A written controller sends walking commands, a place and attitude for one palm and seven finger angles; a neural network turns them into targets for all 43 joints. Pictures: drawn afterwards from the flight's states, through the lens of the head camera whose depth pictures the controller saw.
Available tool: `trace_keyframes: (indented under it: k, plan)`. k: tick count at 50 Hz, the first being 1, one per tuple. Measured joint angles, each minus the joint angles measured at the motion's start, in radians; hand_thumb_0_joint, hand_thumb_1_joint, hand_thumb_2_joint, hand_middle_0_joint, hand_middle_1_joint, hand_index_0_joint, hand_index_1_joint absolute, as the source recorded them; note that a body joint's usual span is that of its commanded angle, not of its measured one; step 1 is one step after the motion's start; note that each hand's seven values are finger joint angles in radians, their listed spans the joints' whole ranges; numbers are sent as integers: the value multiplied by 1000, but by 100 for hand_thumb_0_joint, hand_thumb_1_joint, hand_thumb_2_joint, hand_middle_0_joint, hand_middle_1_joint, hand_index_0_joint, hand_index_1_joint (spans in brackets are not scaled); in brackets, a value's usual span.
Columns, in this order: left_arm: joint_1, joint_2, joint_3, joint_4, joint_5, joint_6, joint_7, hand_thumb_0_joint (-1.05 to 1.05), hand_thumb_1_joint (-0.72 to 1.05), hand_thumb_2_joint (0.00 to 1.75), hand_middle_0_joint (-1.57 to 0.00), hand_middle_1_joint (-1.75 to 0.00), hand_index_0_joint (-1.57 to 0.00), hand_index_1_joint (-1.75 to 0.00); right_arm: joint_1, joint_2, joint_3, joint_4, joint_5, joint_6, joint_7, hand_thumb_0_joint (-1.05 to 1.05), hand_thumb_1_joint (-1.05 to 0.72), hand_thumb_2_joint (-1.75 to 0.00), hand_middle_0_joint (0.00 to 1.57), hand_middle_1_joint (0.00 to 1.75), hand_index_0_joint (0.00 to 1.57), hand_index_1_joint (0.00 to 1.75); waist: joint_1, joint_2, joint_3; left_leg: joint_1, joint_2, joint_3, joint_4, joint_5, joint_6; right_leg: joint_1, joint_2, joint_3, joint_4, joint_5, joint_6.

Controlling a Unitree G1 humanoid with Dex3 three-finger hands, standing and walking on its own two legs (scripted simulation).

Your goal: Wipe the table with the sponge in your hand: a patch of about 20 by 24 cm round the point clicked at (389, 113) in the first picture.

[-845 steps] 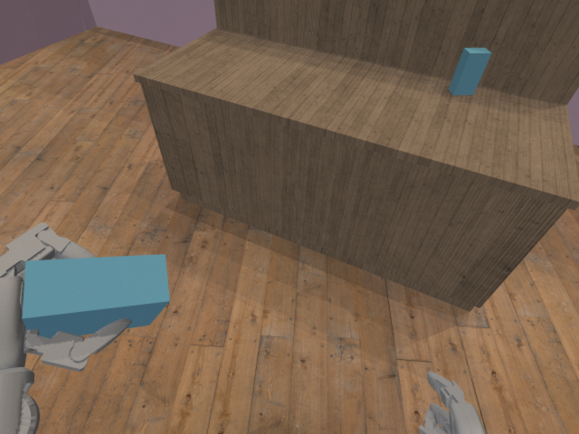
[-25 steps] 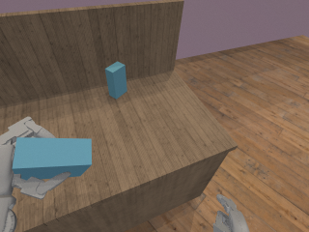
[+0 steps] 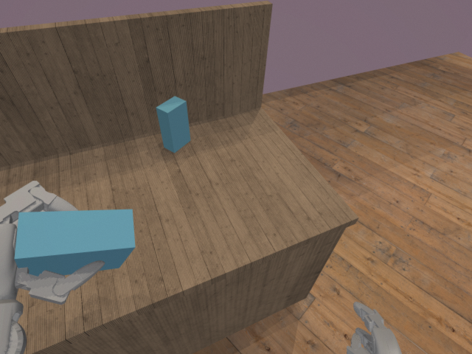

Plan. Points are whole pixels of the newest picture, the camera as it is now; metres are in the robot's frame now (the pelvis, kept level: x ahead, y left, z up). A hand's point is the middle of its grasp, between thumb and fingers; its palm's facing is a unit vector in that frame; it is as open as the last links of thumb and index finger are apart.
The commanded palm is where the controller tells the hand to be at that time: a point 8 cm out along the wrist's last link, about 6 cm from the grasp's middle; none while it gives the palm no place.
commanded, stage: come to a stop and stand still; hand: left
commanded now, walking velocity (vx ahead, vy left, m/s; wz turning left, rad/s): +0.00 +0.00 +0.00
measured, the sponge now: (94, 243) +0.23 +0.20 +0.14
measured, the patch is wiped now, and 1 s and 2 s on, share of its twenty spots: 0.00 0.00 0.00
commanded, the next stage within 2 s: look again from close up in 0.70 s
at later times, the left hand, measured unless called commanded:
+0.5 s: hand (23, 200) +0.27 +0.30 +0.17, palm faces +0.36 -0.84 -0.41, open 9.4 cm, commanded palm +0.20 +0.33 +0.17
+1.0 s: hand (26, 225) +0.24 +0.28 +0.16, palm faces +0.32 -0.87 -0.37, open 9.4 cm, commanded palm +0.18 +0.33 +0.17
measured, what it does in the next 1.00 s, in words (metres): shifts its weight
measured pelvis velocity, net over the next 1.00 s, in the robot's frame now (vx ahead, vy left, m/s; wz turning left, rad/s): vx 0.01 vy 0.05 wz -0.02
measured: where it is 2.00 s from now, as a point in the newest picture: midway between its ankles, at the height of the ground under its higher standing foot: outside the picture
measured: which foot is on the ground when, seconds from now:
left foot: down 0.00-1.00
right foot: down 0.00-1.00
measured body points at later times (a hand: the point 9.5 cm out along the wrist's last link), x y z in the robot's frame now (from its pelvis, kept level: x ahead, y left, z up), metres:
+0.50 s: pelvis +0.04 +0.05 +0.00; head +0.08 +0.08 +0.45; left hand +0.24 +0.35 +0.19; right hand +0.23 -0.17 -0.06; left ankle +0.04 +0.11 -0.74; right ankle +0.01 -0.07 -0.74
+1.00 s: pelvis +0.01 +0.05 +0.00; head +0.03 +0.07 +0.45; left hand +0.21 +0.33 +0.18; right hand +0.19 -0.18 -0.07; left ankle +0.04 +0.11 -0.74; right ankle +0.01 -0.07 -0.74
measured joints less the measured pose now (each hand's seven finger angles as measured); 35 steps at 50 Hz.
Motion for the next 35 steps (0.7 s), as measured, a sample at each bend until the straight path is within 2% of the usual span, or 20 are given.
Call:
trace_keyframes:
  k: [1, 2, 3, 5, 6, 8, 10, 13, 15, 17, 20, 23, 26, 30, 32, 35]
  plan:
    - [4, 2, 5, 1, -1, -1, 0, -2, -42, 100, -80, -135, -82, -133, 1, 1, 1, 1, 0, 0, 0, 1, -90, -90, 20, 30, 20, 30, 0, 0, 0, 3, -1, 2, -3, -1, 1, 1, -1, 2, -1, -1, 1]
    - [-47, 36, 16, 15, 33, 0, -24, -2, -42, 100, -80, -135, -82, -133, 16, 3, -10, -6, -3, -15, 0, 1, -90, -90, 20, 30, 20, 30, 20, 2, 10, -4, 3, 0, 5, -4, 2, 2, 2, -1, -5, -1, 12]
    - [-125, 86, 36, 61, 49, -31, -45, -2, -43, 100, -80, -135, -82, -133, 26, 6, -12, -3, -2, -30, 3, 1, -90, -90, 20, 30, 20, 30, 41, -3, 18, -18, 4, -4, 14, -3, 3, -8, 3, -6, -3, 0, 17]
    - [-233, 140, 95, 157, 33, -89, -49, -2, -43, 100, -80, -135, -82, -133, 14, 8, -5, 13, -2, -41, 22, 1, -90, -90, 20, 30, 20, 30, 61, -11, 35, -31, 10, 1, 20, -3, 0, -21, 8, -1, -3, 6, 11]
    - [-255, 139, 121, 189, 19, -101, -44, -2, -43, 100, -80, -135, -82, -133, 5, 7, -4, 15, 1, -44, 36, 1, -90, -90, 20, 30, 20, 30, 62, -11, 44, -28, 10, 11, 15, -3, 1, -24, 7, 8, -2, 9, 8]
    - [-242, 100, 140, 201, -3, -106, -32, -2, -43, 100, -80, -135, -82, -133, -5, 0, -9, 10, 5, -53, 59, 1, -90, -90, 21, 30, 20, 30, 53, -3, 53, -16, 3, 31, 0, -3, 10, -26, -2, 27, 5, 6, 16]
    - [-179, 44, 105, 164, -10, -111, -30, -2, -43, 100, -80, -135, -82, -133, -3, -8, -16, 4, 6, -64, 74, 1, -90, -90, 21, 30, 20, 30, 42, 7, 53, -1, -9, 48, -16, -3, 23, -24, -15, 43, 12, -4, 31]
    - [-62, -14, 8, 93, -1, -126, -48, -2, -43, 100, -80, -135, -82, -133, 1, -7, -19, 6, 5, -73, 78, 1, -90, -90, 21, 30, 20, 30, 31, 5, 48, 19, -28, 63, -36, -9, 41, -18, -34, 59, 20, -21, 45]
    - [-14, -14, -33, 67, 10, -135, -66, -1, -43, 100, -80, -135, -82, -133, 3, 6, -15, 9, 0, -76, 70, 1, -90, -90, 21, 30, 20, 30, 27, -11, 47, 27, -39, 63, -43, -14, 48, -13, -45, 58, 24, -33, 50]
    - [-2, 18, -30, 54, 17, -140, -77, -1, -43, 100, -80, -134, -82, -133, 0, 23, -5, 10, -4, -75, 59, 1, -90, -90, 21, 30, 20, 30, 27, -37, 52, 33, -48, 58, -45, -18, 52, -9, -53, 54, 29, -44, 54]
    - [-43, 72, 23, 53, 12, -140, -76, -2, -43, 100, -80, -134, -82, -133, -9, 42, 7, 0, -6, -74, 48, 1, -90, -90, 21, 30, 20, 30, 35, -69, 64, 35, -59, 46, -42, -23, 56, -4, -63, 42, 36, -57, 58]
    - [-95, 91, 85, 41, 5, -138, -61, -1, -43, 100, -80, -134, -82, -133, -34, 46, 13, -12, -12, -80, 51, 1, -90, -90, 21, 30, 20, 30, 42, -81, 73, 37, -67, 44, -37, -29, 61, -1, -71, 39, 44, -66, 64]
    - [-111, 74, 103, 6, 2, -139, -47, -1, -43, 100, -80, -134, -82, -133, -57, 45, 10, -26, -17, -89, 66, 1, -90, -90, 21, 30, 20, 30, 46, -80, 70, 44, -77, 51, -42, -31, 69, -3, -82, 45, 55, -74, 71]
    - [-83, 29, 60, -20, 10, -136, -52, -1, -43, 100, -80, -134, -82, -133, -73, 44, 7, -47, -22, -80, 81, 1, -90, -90, 21, 30, 20, 30, 47, -65, 54, 55, -89, 65, -54, -30, 78, -7, -96, 49, 70, -84, 76]
    - [-65, 20, 40, -10, 14, -128, -59, -1, -43, 101, -80, -134, -82, -133, -76, 46, 10, -53, -20, -66, 79, 1, -90, -90, 21, 30, 20, 30, 44, -54, 48, 54, -87, 66, -53, -32, 79, 1, -95, 49, 54, -80, 87]
    - [-57, 22, 27, 26, 13, -108, -66, -1, -43, 101, -80, -134, -82, -133, -70, 50, 16, -58, -15, -44, 69, 1, -90, -90, 21, 30, 20, 30, 39, -42, 49, 50, -78, 58, -50, -29, 70, 14, -86, 41, 22, -58, 85]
